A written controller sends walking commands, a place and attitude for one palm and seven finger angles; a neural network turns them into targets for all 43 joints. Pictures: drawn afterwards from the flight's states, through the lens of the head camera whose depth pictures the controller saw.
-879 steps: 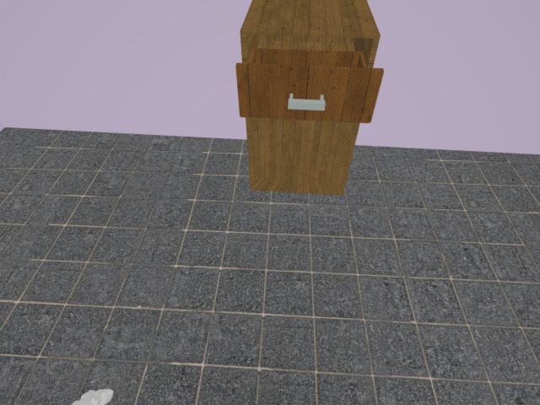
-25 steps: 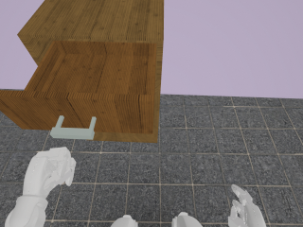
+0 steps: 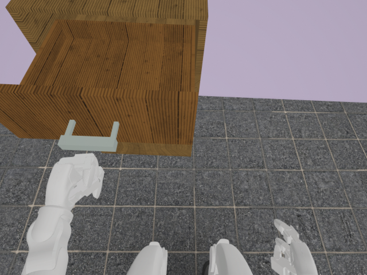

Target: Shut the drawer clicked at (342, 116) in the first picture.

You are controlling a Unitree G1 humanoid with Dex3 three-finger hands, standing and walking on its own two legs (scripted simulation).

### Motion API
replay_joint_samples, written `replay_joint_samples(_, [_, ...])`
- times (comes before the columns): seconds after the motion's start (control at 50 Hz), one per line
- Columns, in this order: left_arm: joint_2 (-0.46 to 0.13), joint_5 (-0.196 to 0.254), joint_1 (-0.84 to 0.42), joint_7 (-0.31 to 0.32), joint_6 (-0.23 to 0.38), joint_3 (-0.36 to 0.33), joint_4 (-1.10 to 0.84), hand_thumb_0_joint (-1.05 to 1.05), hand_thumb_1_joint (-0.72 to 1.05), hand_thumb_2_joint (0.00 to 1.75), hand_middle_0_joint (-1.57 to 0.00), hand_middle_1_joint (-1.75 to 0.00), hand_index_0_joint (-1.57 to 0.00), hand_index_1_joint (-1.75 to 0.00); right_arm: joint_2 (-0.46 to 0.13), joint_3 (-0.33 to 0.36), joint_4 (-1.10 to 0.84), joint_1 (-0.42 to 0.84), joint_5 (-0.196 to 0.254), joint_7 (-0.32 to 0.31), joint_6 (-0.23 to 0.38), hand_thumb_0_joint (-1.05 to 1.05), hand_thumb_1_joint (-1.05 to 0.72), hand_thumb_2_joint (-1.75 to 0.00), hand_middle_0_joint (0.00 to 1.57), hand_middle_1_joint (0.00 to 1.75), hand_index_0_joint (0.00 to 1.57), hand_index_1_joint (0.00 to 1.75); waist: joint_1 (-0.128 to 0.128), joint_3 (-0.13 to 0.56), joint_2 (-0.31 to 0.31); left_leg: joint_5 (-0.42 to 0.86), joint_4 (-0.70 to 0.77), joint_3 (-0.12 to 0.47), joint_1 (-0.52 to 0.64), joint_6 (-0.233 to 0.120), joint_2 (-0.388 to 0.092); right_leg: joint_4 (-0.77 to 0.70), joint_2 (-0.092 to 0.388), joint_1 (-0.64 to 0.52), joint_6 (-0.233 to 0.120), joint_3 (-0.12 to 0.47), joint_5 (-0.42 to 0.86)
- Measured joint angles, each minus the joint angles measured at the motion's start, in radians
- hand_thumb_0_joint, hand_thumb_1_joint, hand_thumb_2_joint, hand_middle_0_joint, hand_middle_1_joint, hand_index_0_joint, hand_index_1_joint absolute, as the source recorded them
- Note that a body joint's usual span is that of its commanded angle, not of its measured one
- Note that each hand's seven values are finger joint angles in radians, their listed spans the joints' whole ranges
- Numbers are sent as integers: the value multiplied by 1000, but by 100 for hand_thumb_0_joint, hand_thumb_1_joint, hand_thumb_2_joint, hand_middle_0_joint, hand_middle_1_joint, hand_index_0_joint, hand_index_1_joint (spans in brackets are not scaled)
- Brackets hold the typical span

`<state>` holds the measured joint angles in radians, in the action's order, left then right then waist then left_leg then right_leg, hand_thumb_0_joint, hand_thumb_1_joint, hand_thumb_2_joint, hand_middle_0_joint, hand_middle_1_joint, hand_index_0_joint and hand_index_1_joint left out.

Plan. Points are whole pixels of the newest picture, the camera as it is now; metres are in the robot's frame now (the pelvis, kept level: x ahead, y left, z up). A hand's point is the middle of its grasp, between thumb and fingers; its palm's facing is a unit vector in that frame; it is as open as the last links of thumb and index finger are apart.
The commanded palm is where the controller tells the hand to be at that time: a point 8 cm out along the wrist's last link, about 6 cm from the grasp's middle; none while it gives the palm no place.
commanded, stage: bring the fist close to the handle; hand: left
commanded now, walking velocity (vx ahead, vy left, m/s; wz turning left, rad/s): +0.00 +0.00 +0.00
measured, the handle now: (91, 134) +0.40 +0.22 +0.04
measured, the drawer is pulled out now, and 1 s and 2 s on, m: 0.26 0.24 0.10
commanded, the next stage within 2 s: push the drawer shut in 0.26 s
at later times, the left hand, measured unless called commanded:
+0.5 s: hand (101, 176) +0.30 +0.18 +0.03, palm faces -0.02 -1.00 -0.04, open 3.3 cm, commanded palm +0.29 +0.24 +0.04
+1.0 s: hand (103, 159) +0.34 +0.19 +0.02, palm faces -0.02 -1.00 -0.06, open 3.0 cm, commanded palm +0.35 +0.24 +0.04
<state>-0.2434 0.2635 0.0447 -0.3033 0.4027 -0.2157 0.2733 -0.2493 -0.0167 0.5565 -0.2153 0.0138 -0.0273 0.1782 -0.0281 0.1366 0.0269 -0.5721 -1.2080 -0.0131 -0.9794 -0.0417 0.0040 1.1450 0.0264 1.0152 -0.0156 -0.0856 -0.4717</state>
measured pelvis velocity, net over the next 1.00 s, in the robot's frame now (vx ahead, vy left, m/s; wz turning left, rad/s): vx -0.01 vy -0.02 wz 0.02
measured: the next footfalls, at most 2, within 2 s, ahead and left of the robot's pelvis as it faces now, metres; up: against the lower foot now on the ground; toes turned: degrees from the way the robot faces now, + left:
none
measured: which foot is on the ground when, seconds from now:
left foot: down 0.00-1.00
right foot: down 0.00-1.00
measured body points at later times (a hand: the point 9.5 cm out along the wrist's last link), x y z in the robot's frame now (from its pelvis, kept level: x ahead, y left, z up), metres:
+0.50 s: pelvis +0.01 +0.00 +0.00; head +0.11 +0.01 +0.44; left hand +0.30 +0.23 +0.04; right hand +0.18 -0.24 -0.09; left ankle +0.00 +0.09 -0.64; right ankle +0.04 -0.12 -0.64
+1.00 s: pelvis -0.01 -0.02 +0.00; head +0.10 -0.01 +0.43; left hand +0.34 +0.24 +0.03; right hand +0.14 -0.26 -0.11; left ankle +0.00 +0.09 -0.64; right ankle +0.04 -0.12 -0.64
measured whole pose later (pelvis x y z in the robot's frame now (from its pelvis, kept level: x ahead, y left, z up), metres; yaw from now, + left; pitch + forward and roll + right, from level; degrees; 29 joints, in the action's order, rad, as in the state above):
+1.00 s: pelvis -0.01 -0.02 +0.00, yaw +1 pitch +20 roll -2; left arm -0.31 0.22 -0.25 -0.28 0.42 -0.23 0.54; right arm -0.26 -0.03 0.62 -0.21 0.02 -0.06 0.13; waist -0.03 0.12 0.02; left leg -0.55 -1.22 0.02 -1.02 -0.02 0.00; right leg 1.15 0.02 1.04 -0.04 -0.12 -0.46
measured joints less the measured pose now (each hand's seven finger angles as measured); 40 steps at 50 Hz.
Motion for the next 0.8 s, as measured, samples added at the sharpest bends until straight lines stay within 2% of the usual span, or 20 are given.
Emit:
replay_joint_samples(0.14, [3, -11, 17, 47, 5, 22, -38, 2, 90, 90, -140, -160, -140, -160, 0, -1, -8, -15, 0, 2, -23, 2, -90, -90, 20, 30, 21, 30, 3, 7, 4, 4, 8, -1, 4, -7, 4, -12, 4, -7, 7, 1, 5])
replay_joint_samples(0.32, [6, -28, 28, 62, -15, 47, -46, 2, 90, 90, -140, -160, -140, -160, 2, 0, -21, -10, 3, 1, -46, 2, -90, -90, 20, 30, 21, 30, -2, 7, 1, 0, 11, 2, 11, -7, 4, -18, 3, -16, 8, -1, 2])
replay_joint_samples(0.4, [11, -31, 52, 76, -1, 60, -80, 2, 90, 90, -140, -160, -140, -160, 2, 3, -28, -11, 1, 3, -48, 2, -90, -90, 20, 30, 21, 30, 1, 11, 4, -1, 19, 2, 21, -6, 4, -26, 2, -26, 8, -1, 1])
replay_joint_samples(0.48, [13, -43, 21, 91, 9, 66, -53, 1, 90, 90, -140, -160, -140, -160, -2, 0, -24, -4, -2, 3, -51, 1, -90, -90, 20, 30, 21, 30, 6, 14, 6, -3, 13, 7, 14, -4, 7, -16, 5, -20, 6, -5, -5])
replay_joint_samples(0.58, [5, -50, -51, 85, -7, 47, 12, 1, 90, 90, -140, -160, -140, -160, 0, -4, -15, 10, -1, -1, -61, 1, -90, -90, 20, 30, 21, 30, 5, 9, 1, -6, 0, 9, -2, 2, 4, 0, 3, -1, -1, -8, -11])
replay_joint_samples(0.68, [-10, -43, -69, 64, -10, 32, 34, 1, 87, 91, -140, -160, -140, -160, 1, -2, -4, 7, 1, -8, -65, 1, -90, -90, 20, 30, 21, 30, 7, 1, 2, -2, 8, 13, 2, 8, 1, -6, 0, -5, -7, -11, -8])
replay_joint_samples(0.8, [-20, -39, -114, 51, 15, 19, 98, 2, 83, 92, -140, -160, -140, -160, -6, -5, 27, 2, 2, -18, -55, 1, -90, -90, 20, 30, 21, 30, 9, 1, 3, 4, 8, 21, -4, 14, 0, -5, 0, -2, -13, -19, -6])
